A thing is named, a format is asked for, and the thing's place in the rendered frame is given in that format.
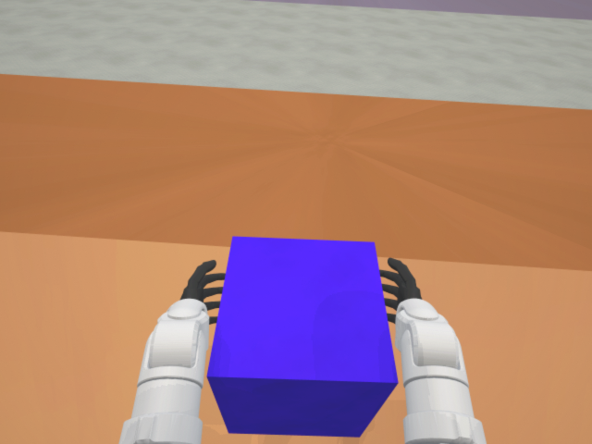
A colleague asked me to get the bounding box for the right robot hand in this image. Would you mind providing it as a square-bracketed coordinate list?
[379, 258, 422, 324]

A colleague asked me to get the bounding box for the left robot hand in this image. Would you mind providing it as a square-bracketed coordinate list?
[180, 260, 226, 325]

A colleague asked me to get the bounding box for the left robot forearm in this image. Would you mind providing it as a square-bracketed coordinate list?
[118, 299, 209, 444]

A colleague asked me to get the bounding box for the carton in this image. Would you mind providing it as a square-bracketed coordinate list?
[207, 236, 399, 438]

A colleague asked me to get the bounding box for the right robot forearm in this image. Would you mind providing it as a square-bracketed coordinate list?
[395, 299, 487, 444]

